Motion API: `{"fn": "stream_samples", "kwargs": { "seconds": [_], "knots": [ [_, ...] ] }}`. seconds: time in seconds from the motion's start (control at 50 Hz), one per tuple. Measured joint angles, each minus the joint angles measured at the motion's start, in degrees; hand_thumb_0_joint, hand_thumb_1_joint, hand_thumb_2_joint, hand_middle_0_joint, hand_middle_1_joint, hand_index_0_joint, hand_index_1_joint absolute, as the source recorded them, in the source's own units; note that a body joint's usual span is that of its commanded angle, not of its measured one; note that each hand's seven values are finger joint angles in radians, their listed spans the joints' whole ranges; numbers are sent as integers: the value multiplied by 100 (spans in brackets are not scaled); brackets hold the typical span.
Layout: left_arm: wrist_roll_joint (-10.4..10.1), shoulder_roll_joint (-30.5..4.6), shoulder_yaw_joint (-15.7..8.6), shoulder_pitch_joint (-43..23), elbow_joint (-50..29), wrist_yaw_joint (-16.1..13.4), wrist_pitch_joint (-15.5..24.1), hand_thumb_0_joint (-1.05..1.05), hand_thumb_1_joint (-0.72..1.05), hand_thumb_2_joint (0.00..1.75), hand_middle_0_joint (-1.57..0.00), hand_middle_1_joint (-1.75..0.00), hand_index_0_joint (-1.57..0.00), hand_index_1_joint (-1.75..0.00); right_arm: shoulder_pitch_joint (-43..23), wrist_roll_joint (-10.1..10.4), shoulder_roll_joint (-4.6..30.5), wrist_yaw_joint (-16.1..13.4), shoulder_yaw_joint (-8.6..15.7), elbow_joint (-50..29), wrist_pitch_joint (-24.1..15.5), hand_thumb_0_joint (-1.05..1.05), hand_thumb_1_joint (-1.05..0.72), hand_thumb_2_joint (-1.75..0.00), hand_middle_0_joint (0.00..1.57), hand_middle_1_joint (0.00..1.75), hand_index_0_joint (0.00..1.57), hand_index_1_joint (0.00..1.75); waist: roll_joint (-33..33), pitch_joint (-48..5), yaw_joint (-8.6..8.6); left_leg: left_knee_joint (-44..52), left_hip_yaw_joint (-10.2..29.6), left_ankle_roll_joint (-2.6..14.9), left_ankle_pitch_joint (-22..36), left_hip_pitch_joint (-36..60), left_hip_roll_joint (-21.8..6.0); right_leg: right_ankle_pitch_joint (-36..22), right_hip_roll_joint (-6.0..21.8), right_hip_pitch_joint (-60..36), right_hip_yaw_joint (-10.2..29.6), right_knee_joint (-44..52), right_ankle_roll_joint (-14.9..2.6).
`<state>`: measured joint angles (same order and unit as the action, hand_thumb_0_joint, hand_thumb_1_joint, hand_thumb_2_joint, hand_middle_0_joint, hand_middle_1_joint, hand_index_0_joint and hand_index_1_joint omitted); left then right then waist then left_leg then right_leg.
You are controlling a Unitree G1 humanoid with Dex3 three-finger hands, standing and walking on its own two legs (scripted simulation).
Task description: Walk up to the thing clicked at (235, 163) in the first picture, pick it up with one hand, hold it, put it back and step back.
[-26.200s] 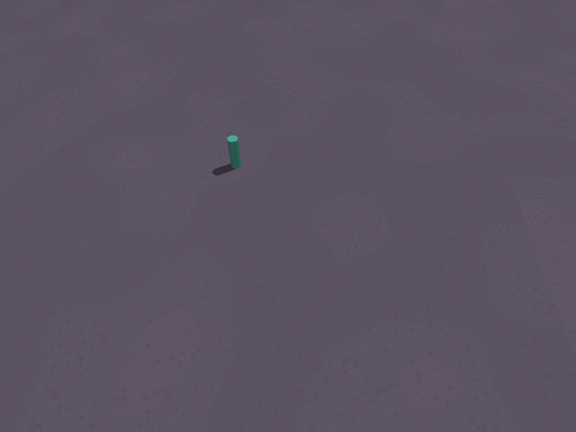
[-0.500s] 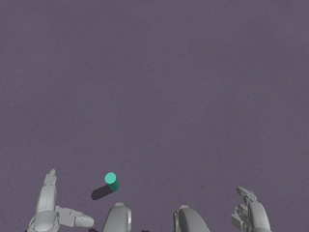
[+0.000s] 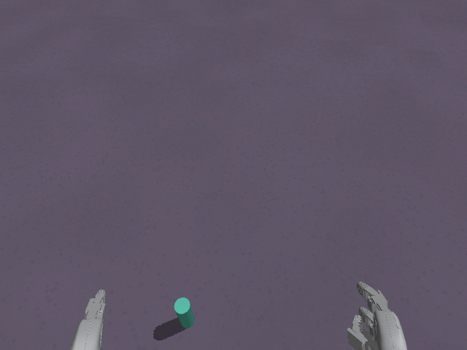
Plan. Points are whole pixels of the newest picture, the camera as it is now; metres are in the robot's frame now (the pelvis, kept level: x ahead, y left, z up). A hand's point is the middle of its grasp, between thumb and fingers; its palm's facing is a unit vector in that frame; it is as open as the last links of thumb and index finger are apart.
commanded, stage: home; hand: left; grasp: from the side
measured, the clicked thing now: (185, 313) +0.37 +0.18 -0.63
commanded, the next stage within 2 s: stand in 1.50 s
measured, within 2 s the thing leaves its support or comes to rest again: neither
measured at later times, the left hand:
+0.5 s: hand out of the picture +0.15 +0.17 -0.05, palm faces +0.10 -0.95 -0.29, open 17.5 cm
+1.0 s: hand out of the picture +0.15 +0.17 -0.05, palm faces +0.10 -0.95 -0.28, open 17.5 cm
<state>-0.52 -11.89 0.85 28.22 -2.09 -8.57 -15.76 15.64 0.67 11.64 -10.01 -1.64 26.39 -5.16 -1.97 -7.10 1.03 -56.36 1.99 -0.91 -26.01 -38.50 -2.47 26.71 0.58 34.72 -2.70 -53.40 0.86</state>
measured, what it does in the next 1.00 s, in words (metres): stands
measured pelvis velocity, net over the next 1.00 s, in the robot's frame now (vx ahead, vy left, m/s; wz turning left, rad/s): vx -0.01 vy -0.01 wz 0.00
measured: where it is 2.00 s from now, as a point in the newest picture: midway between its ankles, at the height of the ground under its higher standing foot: outside the picture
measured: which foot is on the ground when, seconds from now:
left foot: down 0.00-1.00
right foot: down 0.00-1.00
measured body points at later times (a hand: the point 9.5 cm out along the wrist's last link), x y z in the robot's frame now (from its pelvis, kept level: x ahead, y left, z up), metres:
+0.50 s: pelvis -0.01 -0.01 +0.00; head +0.00 -0.01 +0.45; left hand +0.14 +0.22 -0.03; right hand +0.14 -0.25 -0.07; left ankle +0.02 +0.12 -0.68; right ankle +0.00 -0.13 -0.68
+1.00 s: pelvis -0.01 -0.01 +0.00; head +0.00 -0.01 +0.45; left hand +0.15 +0.22 -0.03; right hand +0.15 -0.25 -0.07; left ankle +0.02 +0.12 -0.68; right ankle +0.00 -0.13 -0.68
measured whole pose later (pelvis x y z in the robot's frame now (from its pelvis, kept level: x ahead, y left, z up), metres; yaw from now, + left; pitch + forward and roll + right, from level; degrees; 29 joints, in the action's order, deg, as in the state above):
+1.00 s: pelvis -0.01 -0.01 +0.00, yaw +0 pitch +7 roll -2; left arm -0.6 -11.5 0.7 27.3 -0.2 -7.6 -14.1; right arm 16.0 0.2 12.0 -10.2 -1.6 28.9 -8.1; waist -1.7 -5.8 1.1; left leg -54.7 2.0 -1.7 -24.3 -37.2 -2.9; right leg 25.5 0.1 34.1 -2.6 -52.9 0.0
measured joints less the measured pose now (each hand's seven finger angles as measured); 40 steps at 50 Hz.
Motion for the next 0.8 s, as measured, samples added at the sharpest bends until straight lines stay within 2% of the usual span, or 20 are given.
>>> {"fn": "stream_samples", "kwargs": {
  "seconds": [0.26,0.8],
  "knots": [
    [-14,14,-5,-94,118,54,57,-1,-55,5,-5,-6,-5,-5,65,-7,45,0,-3,121,-136,1,-90,-90,21,30,21,30,10,98,45,148,19,-52,160,118,-24,-123,-28,-85,-17,81,-59],
    [-10,41,-17,-95,208,103,183,-1,-55,4,-5,-6,-5,-5,37,-37,56,-18,19,221,-285,1,-90,-90,21,30,21,30,7,123,28,167,10,-99,191,126,-52,-123,-57,-47,-3,26,-107]
  ]
}}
